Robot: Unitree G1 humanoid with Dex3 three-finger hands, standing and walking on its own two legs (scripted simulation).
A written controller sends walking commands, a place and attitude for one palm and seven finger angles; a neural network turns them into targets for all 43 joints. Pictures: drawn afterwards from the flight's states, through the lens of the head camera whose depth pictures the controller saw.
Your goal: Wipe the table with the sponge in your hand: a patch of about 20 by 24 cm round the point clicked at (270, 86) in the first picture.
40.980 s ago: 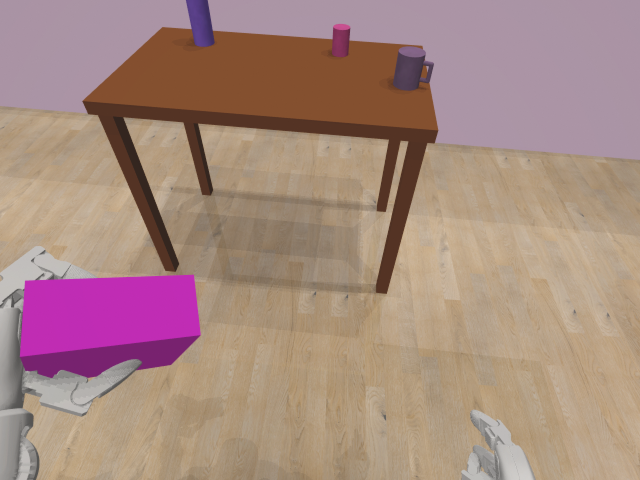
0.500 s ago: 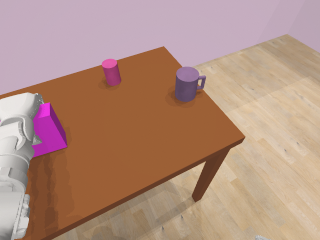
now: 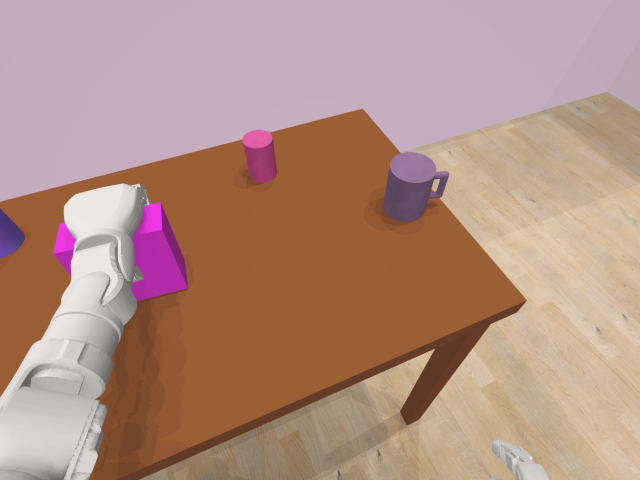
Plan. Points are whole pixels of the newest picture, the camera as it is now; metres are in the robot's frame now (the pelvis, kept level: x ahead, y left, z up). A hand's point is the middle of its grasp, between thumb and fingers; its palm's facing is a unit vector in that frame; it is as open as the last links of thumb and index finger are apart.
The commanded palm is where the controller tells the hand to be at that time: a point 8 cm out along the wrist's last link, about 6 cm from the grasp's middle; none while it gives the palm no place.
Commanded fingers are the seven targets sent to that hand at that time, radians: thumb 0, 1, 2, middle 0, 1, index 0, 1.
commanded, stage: slide across to the middle lane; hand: left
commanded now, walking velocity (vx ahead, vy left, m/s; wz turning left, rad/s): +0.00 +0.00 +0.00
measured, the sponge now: (133, 267) +0.38 +0.31 +0.01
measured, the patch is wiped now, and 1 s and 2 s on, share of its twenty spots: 0.35 0.45 0.50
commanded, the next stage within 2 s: wipe back along the middle lane in 0.20 s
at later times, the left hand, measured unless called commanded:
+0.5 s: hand (170, 234) +0.41 +0.25 +0.06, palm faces -0.06 -0.03 -1.00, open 10.1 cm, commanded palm +0.37 +0.23 +0.10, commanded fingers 0.00 0.10 1.30 -1.20 -1.60 -1.20 -1.60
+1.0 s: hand (171, 270) +0.35 +0.23 +0.06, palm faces -0.04 -0.03 -1.00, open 10.1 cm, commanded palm +0.32 +0.21 +0.09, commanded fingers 0.00 0.10 1.30 -1.20 -1.60 -1.20 -1.60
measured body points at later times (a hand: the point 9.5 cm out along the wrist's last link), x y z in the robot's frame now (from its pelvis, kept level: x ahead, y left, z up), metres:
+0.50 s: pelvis +0.01 -0.03 +0.00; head +0.04 -0.05 +0.45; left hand +0.40 +0.25 +0.11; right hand +0.13 -0.28 -0.13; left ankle -0.03 +0.06 -0.74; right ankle -0.02 -0.12 -0.74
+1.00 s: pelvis -0.01 -0.04 +0.00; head +0.00 -0.06 +0.45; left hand +0.35 +0.23 +0.11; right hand +0.19 -0.27 -0.10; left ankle -0.03 +0.06 -0.74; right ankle -0.02 -0.12 -0.74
